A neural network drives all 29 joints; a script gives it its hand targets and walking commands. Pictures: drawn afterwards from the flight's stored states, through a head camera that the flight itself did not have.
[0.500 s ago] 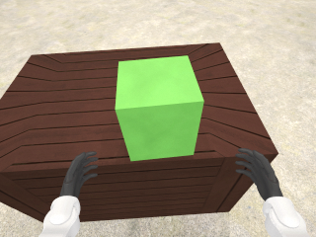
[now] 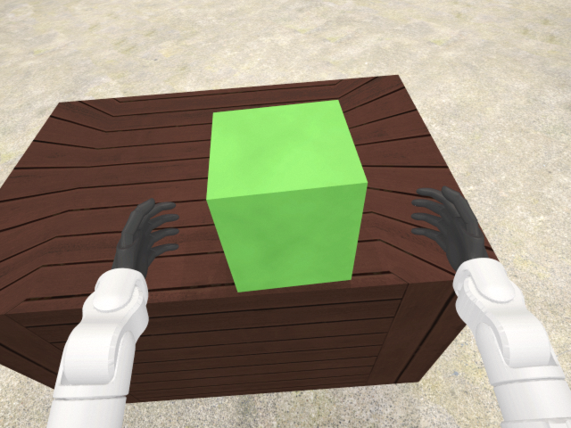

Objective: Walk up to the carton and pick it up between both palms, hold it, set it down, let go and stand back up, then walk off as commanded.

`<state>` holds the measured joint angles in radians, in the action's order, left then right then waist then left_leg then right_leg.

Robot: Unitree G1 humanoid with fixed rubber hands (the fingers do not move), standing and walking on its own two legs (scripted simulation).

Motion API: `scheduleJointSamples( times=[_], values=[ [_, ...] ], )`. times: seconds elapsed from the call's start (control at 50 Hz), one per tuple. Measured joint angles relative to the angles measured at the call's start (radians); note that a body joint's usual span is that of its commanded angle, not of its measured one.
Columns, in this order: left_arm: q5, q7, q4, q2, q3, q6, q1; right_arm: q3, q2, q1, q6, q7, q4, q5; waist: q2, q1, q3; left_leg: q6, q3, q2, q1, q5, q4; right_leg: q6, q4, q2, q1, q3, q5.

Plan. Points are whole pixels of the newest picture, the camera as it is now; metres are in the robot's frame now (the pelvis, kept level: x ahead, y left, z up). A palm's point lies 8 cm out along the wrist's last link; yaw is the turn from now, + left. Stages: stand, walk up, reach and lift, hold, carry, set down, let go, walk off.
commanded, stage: reach and lift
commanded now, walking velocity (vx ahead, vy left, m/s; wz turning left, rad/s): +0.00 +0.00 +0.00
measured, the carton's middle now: (285, 200) +0.47 +0.04 +0.03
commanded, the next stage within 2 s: none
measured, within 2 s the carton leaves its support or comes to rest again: neither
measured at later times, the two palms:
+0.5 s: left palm (143, 197) +0.36 +0.22 +0.15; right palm (435, 182) +0.40 -0.17 +0.14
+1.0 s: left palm (135, 140) +0.43 +0.23 +0.20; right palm (420, 134) +0.45 -0.15 +0.18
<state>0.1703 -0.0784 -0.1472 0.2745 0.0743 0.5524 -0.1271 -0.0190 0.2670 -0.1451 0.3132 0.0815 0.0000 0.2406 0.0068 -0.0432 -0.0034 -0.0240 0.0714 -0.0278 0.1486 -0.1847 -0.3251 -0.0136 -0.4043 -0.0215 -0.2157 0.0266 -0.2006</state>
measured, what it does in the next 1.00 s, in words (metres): stands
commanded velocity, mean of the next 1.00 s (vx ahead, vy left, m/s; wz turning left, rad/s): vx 0.00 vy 0.00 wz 0.00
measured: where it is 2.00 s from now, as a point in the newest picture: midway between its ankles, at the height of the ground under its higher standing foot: outside the picture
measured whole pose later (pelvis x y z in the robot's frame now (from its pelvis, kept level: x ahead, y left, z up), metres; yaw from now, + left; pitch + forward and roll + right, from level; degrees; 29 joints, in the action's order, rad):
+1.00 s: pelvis +0.01 +0.00 +0.00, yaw +0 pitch +1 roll +1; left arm 0.17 -0.11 0.78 0.33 0.10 0.49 -0.98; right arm 0.05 0.30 -0.99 0.33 0.08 -0.92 0.30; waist -0.01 -0.06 0.01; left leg -0.02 0.07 -0.03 0.17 -0.21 -0.35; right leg -0.01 -0.39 -0.02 -0.22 0.03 -0.20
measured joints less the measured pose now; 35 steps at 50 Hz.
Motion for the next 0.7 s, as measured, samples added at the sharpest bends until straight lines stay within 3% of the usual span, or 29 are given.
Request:
scheduleJointSamples(
  times=[0.32,0.7],
  values=[
    [0.0,0.002,0.242,0.0,0.023,0.079,-0.31,0.031,0.023,-0.319,0.043,0.001,-0.295,0.026,-0.018,-0.001,0.0,0.0,0.0,0.0,0.0,0.0,0.0,0.001,0.0,0.0,0.0,0.0,0.001],
    [0.0,-0.023,0.558,0.014,0.023,0.079,-0.606,0.065,0.032,-0.62,0.044,0.001,-0.635,0.049,-0.024,-0.011,0.0,0.0,0.0,0.0,0.0,-0.001,0.0,0.001,0.0,0.0,0.0,-0.001,0.001]
  ],
)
